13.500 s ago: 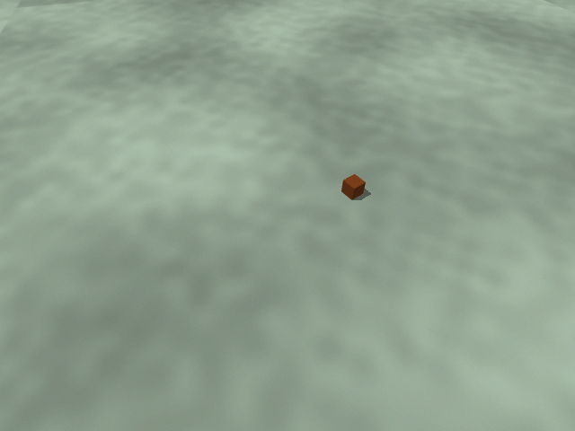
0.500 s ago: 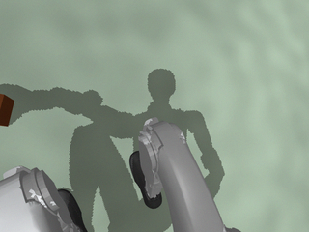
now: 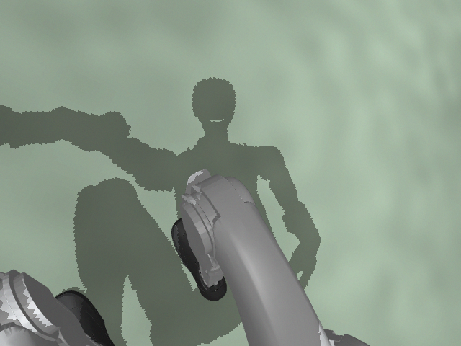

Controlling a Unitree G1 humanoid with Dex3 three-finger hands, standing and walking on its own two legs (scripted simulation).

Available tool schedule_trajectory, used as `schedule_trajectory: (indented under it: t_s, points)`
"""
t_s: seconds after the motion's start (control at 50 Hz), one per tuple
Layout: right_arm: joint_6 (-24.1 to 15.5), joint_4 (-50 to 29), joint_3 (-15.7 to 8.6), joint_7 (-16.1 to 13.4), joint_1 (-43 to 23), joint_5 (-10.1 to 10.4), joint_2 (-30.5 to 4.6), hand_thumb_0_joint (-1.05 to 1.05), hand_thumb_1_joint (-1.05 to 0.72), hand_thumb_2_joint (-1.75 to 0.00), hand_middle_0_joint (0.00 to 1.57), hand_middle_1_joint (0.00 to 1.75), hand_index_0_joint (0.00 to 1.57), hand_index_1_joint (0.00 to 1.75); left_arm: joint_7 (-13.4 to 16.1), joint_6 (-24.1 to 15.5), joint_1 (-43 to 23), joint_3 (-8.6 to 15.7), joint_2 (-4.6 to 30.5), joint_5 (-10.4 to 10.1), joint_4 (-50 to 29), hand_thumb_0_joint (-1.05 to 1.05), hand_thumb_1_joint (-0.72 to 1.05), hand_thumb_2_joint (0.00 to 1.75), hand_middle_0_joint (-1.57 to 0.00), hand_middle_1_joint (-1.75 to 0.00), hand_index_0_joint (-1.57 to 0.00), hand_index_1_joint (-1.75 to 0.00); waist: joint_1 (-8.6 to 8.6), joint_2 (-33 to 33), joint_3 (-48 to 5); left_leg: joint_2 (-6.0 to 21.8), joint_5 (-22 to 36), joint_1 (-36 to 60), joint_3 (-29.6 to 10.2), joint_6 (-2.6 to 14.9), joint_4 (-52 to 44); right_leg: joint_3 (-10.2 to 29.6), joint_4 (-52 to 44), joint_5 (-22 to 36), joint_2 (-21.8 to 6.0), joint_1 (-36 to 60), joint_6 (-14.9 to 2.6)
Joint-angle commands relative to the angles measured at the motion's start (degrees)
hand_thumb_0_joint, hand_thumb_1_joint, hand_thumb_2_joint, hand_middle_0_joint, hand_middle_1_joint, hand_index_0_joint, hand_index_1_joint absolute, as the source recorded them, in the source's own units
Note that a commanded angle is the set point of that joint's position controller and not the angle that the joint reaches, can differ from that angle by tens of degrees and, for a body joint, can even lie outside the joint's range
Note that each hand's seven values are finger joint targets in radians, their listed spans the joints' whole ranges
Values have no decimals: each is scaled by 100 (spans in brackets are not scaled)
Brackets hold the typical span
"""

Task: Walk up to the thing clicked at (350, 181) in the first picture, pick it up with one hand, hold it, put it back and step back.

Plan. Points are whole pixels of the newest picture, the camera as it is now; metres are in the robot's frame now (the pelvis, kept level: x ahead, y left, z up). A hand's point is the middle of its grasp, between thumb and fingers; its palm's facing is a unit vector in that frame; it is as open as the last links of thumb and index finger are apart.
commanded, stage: approach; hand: left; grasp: from above
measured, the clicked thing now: out of the picture +0.48 +0.29 -0.29
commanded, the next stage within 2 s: close in in 0.22 s
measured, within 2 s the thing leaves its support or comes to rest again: neither
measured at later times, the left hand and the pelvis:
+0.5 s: hand out of the picture +0.48 +0.28 -0.19, palm faces -0.10 -0.42 -0.90, open 14.2 cm; pelvis +0.00 +0.00 +0.00, yaw +0 degrees
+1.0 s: hand out of the picture +0.47 +0.28 -0.24, palm faces -0.09 -0.43 -0.90, open 14.2 cm; pelvis +0.00 +0.01 -0.01, yaw -1 degrees
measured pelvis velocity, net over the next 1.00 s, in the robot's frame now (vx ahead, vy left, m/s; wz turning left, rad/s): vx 0.00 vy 0.01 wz -0.02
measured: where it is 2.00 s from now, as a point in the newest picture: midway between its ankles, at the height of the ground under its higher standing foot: (156, 308)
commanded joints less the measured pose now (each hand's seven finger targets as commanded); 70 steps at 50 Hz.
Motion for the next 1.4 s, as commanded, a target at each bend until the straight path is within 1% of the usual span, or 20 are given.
schedule_trajectory:
  t_s: [0.0, 0.08, 0.12, 0.14, 0.22, 0.26, 0.32, 0.4, 0.48, 0.6, 0.64, 0.68, 0.78, 0.84, 0.9, 1.02, 1.18, 1.3, 1.32, 1.38]
  points:
    - [85, 133, -392, 59, 1514, 63, -1574, 0, -91, -90, 20, 30, 20, 30, 131, 136, -1051, -152, 1389, -51, -619, 0, -60, 103, -9, -100, -6, -103, 79, 1953, -4600, -104, 1215, 2032, 762, 332, -1248, -311, -1460, 1504, 295, 3261, 79]
    - [96, 180, -302, 34, 1591, 86, -1452, 0, -90, -90, 20, 30, 20, 30, -78, 90, -1470, -344, 1147, -269, -821, 0, -58, 104, -10, -99, -7, -102, -121, 2006, -4493, -86, 1033, 2054, 689, 303, -1236, -361, -1379, 1227, 318, 2931, 26]
    - [82, 178, -295, -9, 1669, 158, -1507, 0, -90, -90, 20, 30, 20, 30, -103, 26, -1560, -366, 1186, -212, -871, 0, -58, 105, -11, -97, -7, -101, -139, 2083, -4598, -61, 1004, 2223, 608, 261, -1273, -380, -1382, 1156, 334, 2787, -12]
    - [66, 248, -275, -16, 1604, 132, -1469, 0, -90, -90, 20, 30, 20, 30, -137, -15, -1703, -536, 1002, -229, -895, 0, -57, 103, -12, -97, -8, -100, -233, 2176, -4445, -72, 910, 2228, 596, 247, -1277, -404, -1336, 1075, 310, 2653, -23]
    - [-24, 464, -402, -83, 1694, 155, -1557, 0, -90, -90, 20, 30, 20, 30, -94, -94, -1971, -747, 680, -47, -769, 0, -58, 107, -11, -100, -7, -104, -364, 2478, -4254, -72, 497, 2772, 399, 159, -1516, -527, -1330, 703, 265, 2065, -114]
    - [-69, 494, -431, -49, 1727, 103, -1556, 0, -90, -90, 20, 30, 20, 30, -39, -105, -2053, -800, 382, -68, -702, 0, -61, 108, -10, -100, -6, -104, -438, 2560, -4209, -75, 602, 2963, 338, 111, -1550, -580, -1262, 830, 226, 1917, -137]
    - [-110, 389, -427, -8, 1703, 94, -1608, 0, -90, -90, 20, 30, 20, 30, 101, -40, -1897, -786, 334, -113, -450, 0, -61, 110, -10, -100, -5, -105, -401, 2430, -4124, -102, 832, 2933, 368, 109, -1499, -553, -1268, 1103, 224, 2030, -115]
    - [-104, 286, -369, 25, 1489, 105, -1662, 0, -90, -90, 20, 30, 20, 30, 193, 22, -1593, -701, 652, -102, -180, 0, -61, 109, -9, -96, -4, -101, -284, 2093, -3649, -145, 734, 2509, 401, 212, -1402, -551, -1266, 1015, 181, 2025, -49]
    - [-93, 148, -251, 38, 1480, 99, -1636, 0, -90, -90, 20, 30, 20, 30, 273, -3, -1422, -572, 1015, -10, -125, 0, -61, 108, -10, -99, -5, -103, -204, 1938, -3815, -137, 857, 2253, 482, 258, -1347, -477, -1348, 1157, 264, 2442, -2]
    - [-68, 10, -185, 85, 1290, 20, -1667, 0, -90, -90, 20, 30, 20, 30, 331, -71, -1411, -500, 1133, -253, -466, 0, -61, 104, -9, -98, -6, -102, -252, 2108, -3884, -124, 900, 2462, 477, 261, -1309, -553, -1233, 1207, 224, 2679, 28]
    - [-64, 20, -151, 86, 1319, 19, -1686, 0, -90, -90, 20, 30, 20, 30, 343, -106, -1455, -473, 1245, -201, -532, 0, -61, 105, -10, -96, -6, -100, -261, 2196, -4010, -92, 882, 2437, 472, 260, -1281, -519, -1293, 1222, 266, 2700, 16]
    - [-44, -43, -117, 103, 1364, -5, -1676, 0, -90, -90, 20, 30, 20, 30, 333, -145, -1482, -475, 1139, -340, -655, 0, -61, 106, -10, -94, -5, -99, -299, 2364, -4034, -81, 966, 2646, 448, 220, -1271, -562, -1208, 1285, 242, 2708, -6]
    - [-49, 40, -67, 90, 1533, 4, -1745, 0, -90, -91, 20, 30, 20, 30, 313, -238, -1567, -541, 1123, -303, -539, 0, -61, 109, -11, -94, -5, -100, -420, 2417, -4251, -45, 1149, 2607, 446, 178, -1196, -541, -1242, 1471, 299, 2777, -22]
    - [-80, -86, -1, 120, 1440, -21, -1777, 0, -90, -90, 20, 30, 20, 30, 289, -276, -1531, -720, 918, -467, -463, 0, -59, 108, -12, -94, -7, -100, -519, 2322, -4016, -87, 1116, 2662, 342, 201, -1126, -634, -1096, 1386, 234, 2629, -17]
    - [-88, -37, 38, 111, 1476, 1, -1823, 0, -90, -90, 20, 30, 20, 30, 335, -328, -1544, -714, 1089, -327, -337, 0, -57, 110, -14, -94, -8, -100, -523, 2440, -3858, -83, 1070, 2640, 303, 189, -1146, -647, -1089, 1378, 232, 2536, -35]
    - [-145, -202, 126, 121, 1154, -23, -2000, 0, -89, -90, 20, 30, 20, 30, 449, -387, -1391, -730, 1138, -615, -99, 0, -54, 104, -12, -96, -8, -100, -600, 2282, -3432, -149, 774, 2707, 209, 213, -1051, -788, -928, 1127, 208, 2309, -9]
    - [-139, -457, 293, 150, 1066, -47, -2059, 0, -90, -90, 20, 30, 20, 30, 454, -427, -1168, -702, 1284, -798, -65, 0, -47, 107, -17, -99, -13, -103, -610, 2133, -3439, -170, 934, 2478, 259, 230, -872, -770, -853, 1296, 232, 2562, 30]
    - [-153, -489, 344, 142, 1159, -8, -2120, 0, -90, -90, 20, 30, 20, 30, 495, -443, -1214, -644, 1563, -706, -261, 0, -46, 103, -18, -95, -14, -99, -608, 2185, -3527, -156, 910, 2351, 248, 272, -793, -716, -936, 1368, 248, 2670, 44]
    - [-174, -515, 364, 148, 919, -42, -2097, 0, -90, -90, 20, 30, 20, 30, 461, -433, -1240, -687, 1438, -838, -304, 0, -44, 103, -18, -95, -15, -99, -618, 2122, -3453, -176, 913, 2418, 273, 252, -732, -755, -837, 1349, 203, 2639, 55]
    - [-189, -499, 390, 141, 981, -45, -2115, 0, -89, -90, 20, 30, 20, 30, 433, -451, -1218, -705, 1436, -886, -284, 0, -35, 105, -28, -93, -24, -97, -623, 2193, -3490, -160, 925, 2457, 253, 242, -723, -786, -816, 1323, 223, 2653, 39]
